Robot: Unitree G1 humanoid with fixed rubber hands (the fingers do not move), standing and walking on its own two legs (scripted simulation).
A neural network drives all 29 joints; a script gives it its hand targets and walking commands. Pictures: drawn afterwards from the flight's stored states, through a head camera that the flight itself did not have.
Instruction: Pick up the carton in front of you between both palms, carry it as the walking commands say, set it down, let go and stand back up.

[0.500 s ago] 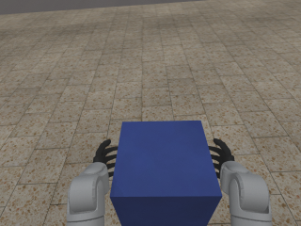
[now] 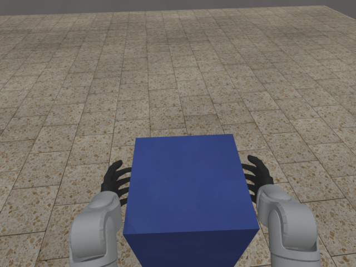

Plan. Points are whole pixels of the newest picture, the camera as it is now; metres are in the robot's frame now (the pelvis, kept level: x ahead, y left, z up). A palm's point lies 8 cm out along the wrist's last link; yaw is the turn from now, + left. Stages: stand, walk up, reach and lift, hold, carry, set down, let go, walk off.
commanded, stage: carry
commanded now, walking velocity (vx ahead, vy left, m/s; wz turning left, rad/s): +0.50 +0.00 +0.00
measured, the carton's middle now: (186, 205) +0.28 +0.00 +0.02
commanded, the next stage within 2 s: none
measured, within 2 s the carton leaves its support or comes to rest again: neither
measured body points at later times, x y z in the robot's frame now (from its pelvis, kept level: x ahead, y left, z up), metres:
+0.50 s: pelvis +0.34 -0.02 +0.00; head +0.34 -0.03 +0.45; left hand +0.61 +0.14 +0.07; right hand +0.62 -0.16 +0.06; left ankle +0.11 +0.08 -0.69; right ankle +0.45 -0.10 -0.72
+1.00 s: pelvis +0.68 +0.02 +0.00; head +0.67 +0.03 +0.45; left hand +0.95 +0.18 +0.09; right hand +0.96 -0.13 +0.09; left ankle +0.79 +0.11 -0.72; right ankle +0.47 -0.10 -0.69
